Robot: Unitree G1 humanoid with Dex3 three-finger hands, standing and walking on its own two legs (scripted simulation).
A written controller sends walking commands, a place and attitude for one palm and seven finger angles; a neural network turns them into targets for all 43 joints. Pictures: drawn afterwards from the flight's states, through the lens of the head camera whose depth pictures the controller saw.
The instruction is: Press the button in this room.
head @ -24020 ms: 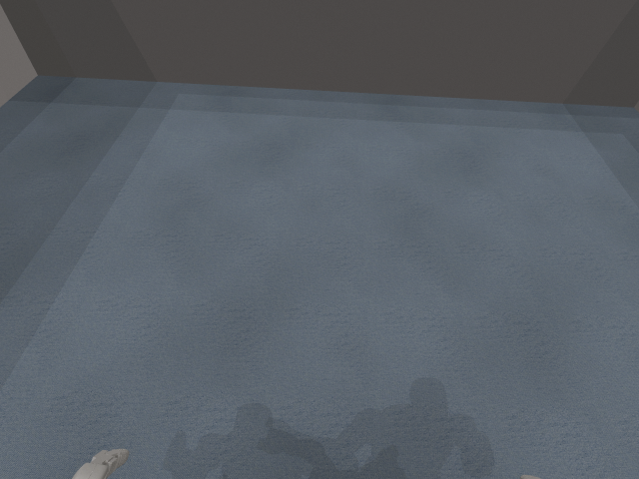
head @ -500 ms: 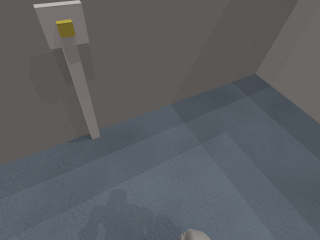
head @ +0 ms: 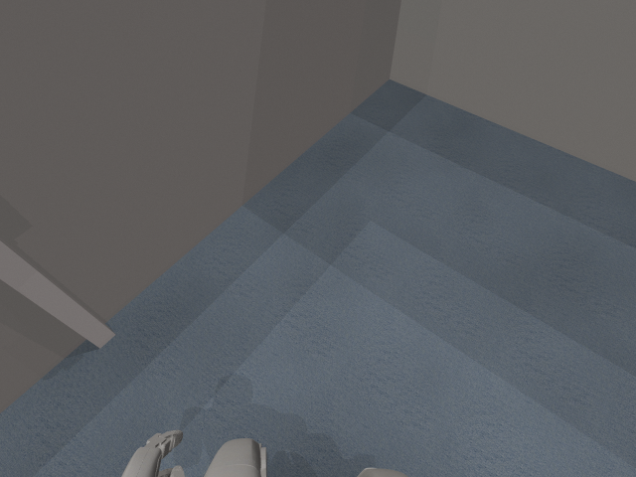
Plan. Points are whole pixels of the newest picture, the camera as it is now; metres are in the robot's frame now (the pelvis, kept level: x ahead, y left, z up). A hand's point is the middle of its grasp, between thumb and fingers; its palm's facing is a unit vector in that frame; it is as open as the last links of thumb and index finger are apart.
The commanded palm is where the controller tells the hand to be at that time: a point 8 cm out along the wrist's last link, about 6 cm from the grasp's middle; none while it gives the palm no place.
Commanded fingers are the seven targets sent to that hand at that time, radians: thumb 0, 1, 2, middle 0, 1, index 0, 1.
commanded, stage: walk to a spot facing it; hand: left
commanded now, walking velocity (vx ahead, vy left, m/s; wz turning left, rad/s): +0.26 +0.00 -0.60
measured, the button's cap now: out of the picture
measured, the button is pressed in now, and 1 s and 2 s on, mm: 0 0 0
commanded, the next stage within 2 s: turn to face it in 0.72 s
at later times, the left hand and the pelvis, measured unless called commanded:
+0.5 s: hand (150, 438) +0.18 +0.26 -0.17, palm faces -0.21 -0.96 -0.21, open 7.4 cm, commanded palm none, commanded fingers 0.00 0.90 0.90 -0.20 -0.30 -0.20 -0.30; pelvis +0.11 +0.06 +0.01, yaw -17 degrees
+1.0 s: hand (289, 309) +0.38 +0.06 -0.14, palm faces -0.54 -0.79 -0.28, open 7.4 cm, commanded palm none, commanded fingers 0.00 0.90 0.90 -0.20 -0.30 -0.20 -0.30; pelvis +0.17 -0.03 +0.01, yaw -31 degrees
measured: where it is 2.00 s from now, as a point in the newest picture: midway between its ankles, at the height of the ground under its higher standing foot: outside the picture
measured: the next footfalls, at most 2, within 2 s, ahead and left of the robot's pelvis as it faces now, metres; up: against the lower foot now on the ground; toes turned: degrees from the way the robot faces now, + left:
left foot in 0.32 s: +0.14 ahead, +0.16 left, +0.00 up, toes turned -5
right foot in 0.78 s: +0.19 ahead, -0.12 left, +0.00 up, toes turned -35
